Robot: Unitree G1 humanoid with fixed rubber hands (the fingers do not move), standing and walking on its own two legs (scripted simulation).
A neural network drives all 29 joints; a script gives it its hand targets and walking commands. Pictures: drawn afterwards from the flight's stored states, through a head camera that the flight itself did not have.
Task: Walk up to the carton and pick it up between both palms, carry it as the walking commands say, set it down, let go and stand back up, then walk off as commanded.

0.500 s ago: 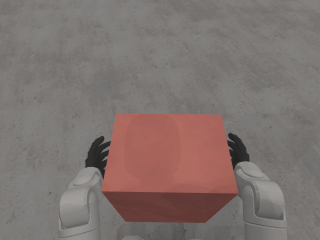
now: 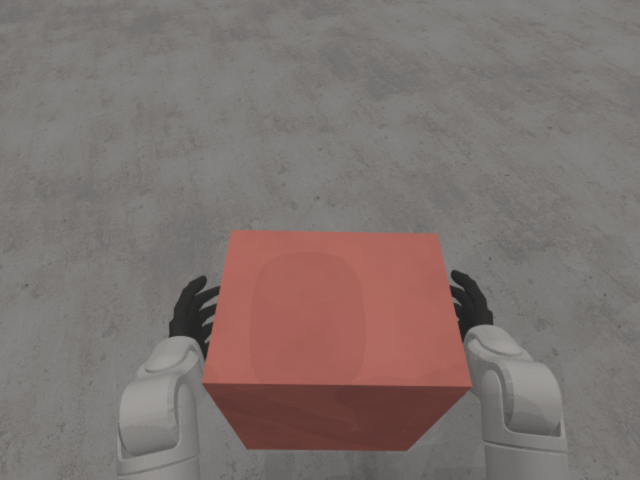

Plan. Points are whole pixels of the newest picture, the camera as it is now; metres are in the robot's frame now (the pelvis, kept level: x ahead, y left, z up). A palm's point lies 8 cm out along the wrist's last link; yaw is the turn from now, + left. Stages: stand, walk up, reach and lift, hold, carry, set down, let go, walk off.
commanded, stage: carry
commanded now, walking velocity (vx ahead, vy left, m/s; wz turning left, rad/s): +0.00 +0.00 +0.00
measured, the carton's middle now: (330, 354) +0.28 +0.00 -0.02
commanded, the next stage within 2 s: none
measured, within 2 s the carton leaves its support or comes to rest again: neither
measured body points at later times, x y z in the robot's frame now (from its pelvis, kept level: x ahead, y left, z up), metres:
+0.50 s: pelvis +0.32 -0.08 -0.01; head +0.36 -0.11 +0.43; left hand +0.62 +0.08 +0.04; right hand +0.60 -0.25 +0.01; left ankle +0.15 +0.08 -0.62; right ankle +0.30 -0.15 -0.69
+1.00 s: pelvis +0.67 -0.15 -0.01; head +0.71 -0.18 +0.44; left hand +0.97 +0.01 +0.04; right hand +0.95 -0.32 +0.00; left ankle +0.53 +0.00 -0.67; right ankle +0.73 -0.25 -0.69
